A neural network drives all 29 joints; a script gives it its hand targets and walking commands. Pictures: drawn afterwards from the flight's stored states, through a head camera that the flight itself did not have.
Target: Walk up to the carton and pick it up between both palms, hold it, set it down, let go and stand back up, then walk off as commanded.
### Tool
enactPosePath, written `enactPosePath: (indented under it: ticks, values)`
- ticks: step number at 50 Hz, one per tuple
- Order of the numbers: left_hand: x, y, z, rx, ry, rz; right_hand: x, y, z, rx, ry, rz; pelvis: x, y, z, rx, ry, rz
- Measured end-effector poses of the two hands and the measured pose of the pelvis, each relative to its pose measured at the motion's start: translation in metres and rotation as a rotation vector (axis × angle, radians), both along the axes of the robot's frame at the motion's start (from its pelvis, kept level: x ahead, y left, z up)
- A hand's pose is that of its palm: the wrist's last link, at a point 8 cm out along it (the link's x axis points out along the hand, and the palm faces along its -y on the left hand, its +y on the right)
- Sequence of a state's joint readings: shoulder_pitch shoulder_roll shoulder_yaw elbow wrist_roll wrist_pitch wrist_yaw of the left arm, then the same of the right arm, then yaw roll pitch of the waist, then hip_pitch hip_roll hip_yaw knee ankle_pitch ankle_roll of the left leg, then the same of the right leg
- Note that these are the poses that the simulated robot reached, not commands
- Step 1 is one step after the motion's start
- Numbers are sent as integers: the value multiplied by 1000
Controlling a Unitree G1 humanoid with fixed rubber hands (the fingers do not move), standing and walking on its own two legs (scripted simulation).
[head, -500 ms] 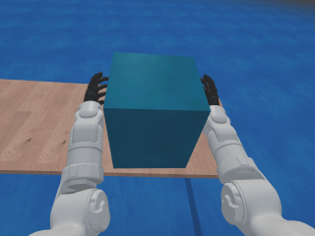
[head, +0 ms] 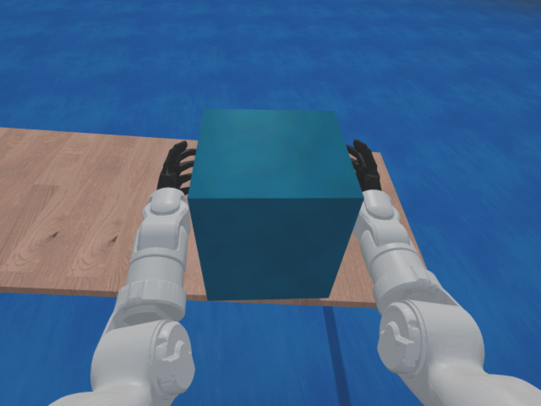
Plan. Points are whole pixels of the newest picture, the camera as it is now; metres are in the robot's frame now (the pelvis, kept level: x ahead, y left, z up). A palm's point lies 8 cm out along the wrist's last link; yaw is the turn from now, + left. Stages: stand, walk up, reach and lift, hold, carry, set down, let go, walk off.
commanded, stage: set down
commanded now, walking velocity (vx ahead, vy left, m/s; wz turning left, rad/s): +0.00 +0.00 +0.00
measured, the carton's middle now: (269, 207) +0.40 +0.03 +0.09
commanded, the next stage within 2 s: none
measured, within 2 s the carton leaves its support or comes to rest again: rests again in 0.74 s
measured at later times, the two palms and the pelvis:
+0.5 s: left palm (180, 199) +0.39 +0.18 +0.10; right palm (363, 199) +0.42 -0.13 +0.11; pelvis +0.01 +0.00 +0.00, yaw -1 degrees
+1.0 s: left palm (181, 211) +0.39 +0.17 +0.08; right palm (360, 209) +0.41 -0.13 +0.09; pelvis +0.00 +0.00 +0.00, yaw -2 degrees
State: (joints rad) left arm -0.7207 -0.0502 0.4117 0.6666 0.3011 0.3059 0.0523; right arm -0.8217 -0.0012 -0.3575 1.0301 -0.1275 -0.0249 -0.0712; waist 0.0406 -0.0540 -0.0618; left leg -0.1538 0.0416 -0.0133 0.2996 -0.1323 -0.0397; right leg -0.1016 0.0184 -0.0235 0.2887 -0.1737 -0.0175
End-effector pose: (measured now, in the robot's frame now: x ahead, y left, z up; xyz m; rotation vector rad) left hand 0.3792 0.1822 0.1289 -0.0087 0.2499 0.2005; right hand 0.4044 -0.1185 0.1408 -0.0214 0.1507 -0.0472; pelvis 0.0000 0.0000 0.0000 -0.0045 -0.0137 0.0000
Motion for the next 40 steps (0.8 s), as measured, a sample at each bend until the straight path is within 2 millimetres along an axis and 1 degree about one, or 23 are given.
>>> enactPosePath:
  ticks: [15, 21, 36, 40]
  values:
    - [11, -7, -20, -11, 22, -4, 8, -8, -23, -18, 23, -4, 6, 0, 0, 3, 60, -15]
    - [14, -8, -24, -1, 21, -2, 11, -8, -27, -15, 23, 4, 7, 2, 0, 3, 66, -23]
    - [11, -4, -47, -30, 44, 15, 14, -3, -43, -36, 46, 20, 8, 3, 0, 1, 111, -20]
    - [9, -3, -50, -22, 37, 15, 12, -2, -46, -27, 40, 20, 7, 4, -1, -1, 125, -21]
